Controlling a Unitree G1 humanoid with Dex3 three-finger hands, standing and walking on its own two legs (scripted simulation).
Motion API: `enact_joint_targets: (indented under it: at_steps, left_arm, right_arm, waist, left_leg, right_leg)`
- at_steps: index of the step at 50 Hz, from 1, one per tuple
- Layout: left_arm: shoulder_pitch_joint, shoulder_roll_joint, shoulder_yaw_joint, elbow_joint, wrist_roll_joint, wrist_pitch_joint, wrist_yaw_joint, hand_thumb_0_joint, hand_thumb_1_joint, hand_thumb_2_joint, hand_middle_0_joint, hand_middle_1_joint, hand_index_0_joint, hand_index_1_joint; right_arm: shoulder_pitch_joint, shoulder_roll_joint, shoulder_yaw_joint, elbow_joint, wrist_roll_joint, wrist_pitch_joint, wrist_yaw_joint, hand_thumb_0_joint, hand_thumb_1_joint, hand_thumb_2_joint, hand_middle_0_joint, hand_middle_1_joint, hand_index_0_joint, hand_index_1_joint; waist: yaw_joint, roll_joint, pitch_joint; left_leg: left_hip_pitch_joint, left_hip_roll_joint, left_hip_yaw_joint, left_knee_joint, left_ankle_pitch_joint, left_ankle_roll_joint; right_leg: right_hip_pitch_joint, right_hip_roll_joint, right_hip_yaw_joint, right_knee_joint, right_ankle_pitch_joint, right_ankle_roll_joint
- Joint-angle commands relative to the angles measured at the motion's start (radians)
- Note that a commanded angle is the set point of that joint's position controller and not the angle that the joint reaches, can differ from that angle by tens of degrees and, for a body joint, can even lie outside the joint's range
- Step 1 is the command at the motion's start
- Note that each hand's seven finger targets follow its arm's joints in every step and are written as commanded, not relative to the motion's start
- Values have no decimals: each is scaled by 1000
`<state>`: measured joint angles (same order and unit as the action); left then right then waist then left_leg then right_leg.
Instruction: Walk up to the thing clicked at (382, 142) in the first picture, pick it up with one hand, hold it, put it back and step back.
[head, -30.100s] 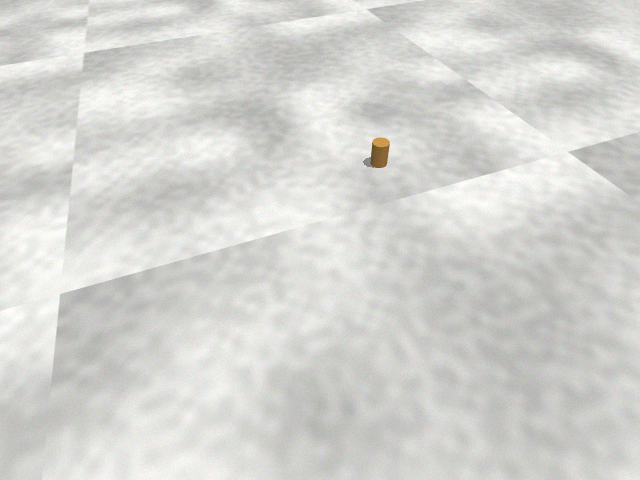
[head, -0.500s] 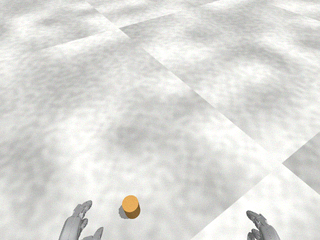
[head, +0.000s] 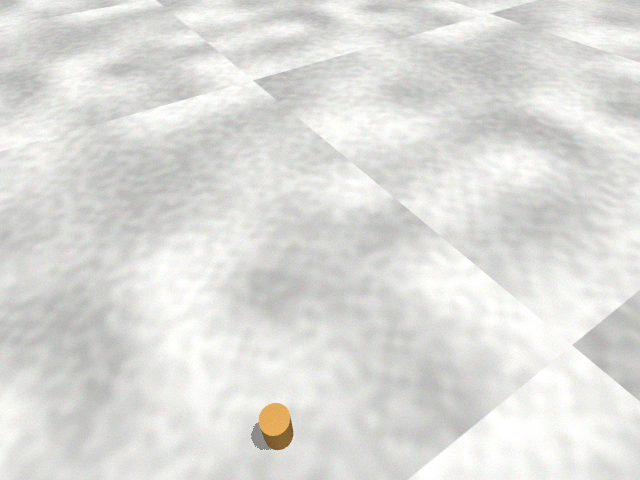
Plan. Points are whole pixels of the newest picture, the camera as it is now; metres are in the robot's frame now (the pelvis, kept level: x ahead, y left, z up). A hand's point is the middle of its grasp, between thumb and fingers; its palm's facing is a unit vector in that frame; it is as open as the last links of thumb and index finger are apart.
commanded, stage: stand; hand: left
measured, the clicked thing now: (276, 426) +0.42 +0.17 -0.71
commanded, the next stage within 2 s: step back in 1.58 s
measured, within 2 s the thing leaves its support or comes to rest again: neither
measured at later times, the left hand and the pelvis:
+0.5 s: hand out of the picture +0.05 +0.23 -0.15, palm faces -0.02 -0.94 -0.35, open 7.4 cm; pelvis +0.00 -0.01 +0.01, yaw +0 degrees
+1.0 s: hand out of the picture +0.08 +0.23 -0.15, palm faces -0.02 -0.94 -0.35, open 7.4 cm; pelvis +0.01 -0.02 +0.01, yaw +0 degrees
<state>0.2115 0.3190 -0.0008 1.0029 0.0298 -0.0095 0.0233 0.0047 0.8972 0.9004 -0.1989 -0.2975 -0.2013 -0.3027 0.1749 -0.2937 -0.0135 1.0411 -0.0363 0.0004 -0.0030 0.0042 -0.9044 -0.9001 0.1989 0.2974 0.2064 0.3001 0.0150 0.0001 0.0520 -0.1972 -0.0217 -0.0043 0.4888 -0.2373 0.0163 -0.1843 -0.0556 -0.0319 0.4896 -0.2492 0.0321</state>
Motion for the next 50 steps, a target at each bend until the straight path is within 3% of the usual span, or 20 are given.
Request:
enact_joint_targets:
  at_steps: [1, 3, 4, 12, 16, 20, 27, 31, 32, 36, 41, 44, 47, 50]
  left_arm:
    - [-59, 187, 42, -24, -3, -25, 12, 0, 899, 900, -200, -300, -200, -300]
    - [-62, 193, 42, -4, -3, -20, 9, 0, 899, 900, -200, -300, -200, -300]
    - [-54, 188, 40, 5, -3, -20, 6, 0, 899, 900, -200, -300, -200, -300]
    - [-66, 192, 35, 61, -3, -25, 6, 0, 899, 900, -200, -300, -200, -300]
    - [-90, 201, 37, 71, -5, -29, 8, 0, 899, 900, -200, -300, -200, -300]
    - [-94, 204, 35, 85, -8, -27, 7, 0, 899, 900, -200, -300, -200, -300]
    - [-103, 206, 35, 97, -6, -25, 3, 0, 899, 900, -200, -300, -200, -300]
    - [-113, 209, 38, 100, -10, -27, 1, 0, 899, 900, -200, -300, -200, -300]
    - [-115, 213, 40, 99, -10, -26, 1, 0, 899, 900, -200, -300, -200, -300]
    - [-124, 210, 41, 101, -12, -27, 1, 0, 899, 900, -200, -300, -200, -300]
    - [-128, 207, 41, 109, -14, -22, -2, 0, 899, 900, -200, -300, -200, -300]
    - [-124, 204, 39, 106, -12, -26, -1, 0, 899, 900, -200, -300, -200, -300]
    - [-130, 215, 43, 109, -14, -24, -3, 0, 899, 900, -200, -300, -200, -300]
    - [-139, 221, 45, 105, -14, -23, -4, 0, 899, 900, -200, -300, -200, -300]
  right_arm:
    - [-54, -204, -48, -35, 9, -25, -17, 0, -900, -900, 200, 300, 200, 300]
    - [-57, -218, -51, -19, 8, -19, -16, 0, -900, -900, 200, 300, 200, 300]
    - [-62, -220, -51, -15, 9, -19, -15, 0, -900, -900, 200, 300, 200, 300]
    - [-71, -206, -45, 25, 14, -21, -11, 0, -900, -900, 200, 300, 200, 300]
    - [-74, -201, -40, 33, 14, -24, -11, 0, -900, -900, 200, 300, 200, 300]
    - [-72, -214, -41, 45, 16, -18, -10, 0, -900, -900, 200, 300, 200, 300]
    - [-80, -219, -37, 55, 17, -15, -9, 0, -900, -900, 200, 300, 200, 300]
    - [-86, -221, -33, 56, 18, -21, -10, 0, -900, -900, 200, 300, 200, 300]
    - [-75, -222, -33, 59, 18, -20, -11, 0, -900, -900, 200, 300, 200, 300]
    - [-92, -228, -32, 59, 19, -26, -15, 0, -900, -900, 200, 300, 200, 300]
    - [-85, -233, -30, 66, 19, -25, -15, 0, -900, -900, 200, 300, 200, 300]
    - [-99, -234, -32, 62, 19, -25, -14, 0, -900, -900, 200, 300, 200, 300]
    - [-95, -234, -31, 67, 20, -22, -13, 0, -900, -900, 200, 300, 200, 300]
    - [-89, -233, -32, 67, 19, -22, -13, 0, -900, -900, 200, 300, 200, 300]
  waist:
    - [-9, 5, -28]
    - [-7, 23, -3]
    - [-3, 34, -3]
    - [-4, 3, -18]
    - [-8, -3, -41]
    - [-12, -3, -15]
    - [-9, -8, -13]
    - [-10, 8, -43]
    - [-13, 9, -44]
    - [-6, 4, -70]
    - [-8, -4, -48]
    - [-4, -9, -59]
    - [-9, -5, -35]
    - [-11, -6, -42]
  left_leg:
    - [2, 110, -126, -164, 62, 10]
    - [-40, 111, -139, -207, -53, 9]
    - [-32, 114, -142, -214, -59, 11]
    - [17, 112, -124, -213, 22, 2]
    - [52, 117, -112, -203, 123, 3]
    - [22, 112, -108, -214, 59, 3]
    - [35, 117, -105, -210, 62, 2]
    - [59, 126, -103, -215, 103, 1]
    - [45, 124, -102, -225, 89, -2]
    - [79, 137, -98, -213, 202, 1]
    - [67, 134, -96, -233, 150, -4]
    - [92, 139, -94, -221, 200, -3]
    - [71, 133, -93, -234, 121, -6]
    - [72, 137, -93, -237, 127, -8]
  right_leg:
    - [27, -65, 76, -137, 33, -48]
    - [34, -55, 69, -146, -25, -45]
    - [35, -56, 67, -147, -9, -44]
    - [37, -69, 76, -188, 1, -41]
    - [55, -83, 86, -196, 76, -42]
    - [52, -76, 84, -218, 9, -38]
    - [40, -77, 91, -233, -14, -41]
    - [62, -81, 92, -219, 75, -44]
    - [67, -77, 87, -217, 58, -43]
    - [95, -85, 88, -200, 177, -43]
    - [83, -78, 83, -218, 123, -42]
    - [89, -83, 84, -219, 175, -39]
    - [70, -77, 86, -235, 94, -40]
    - [77, -79, 90, -234, 92, -45]
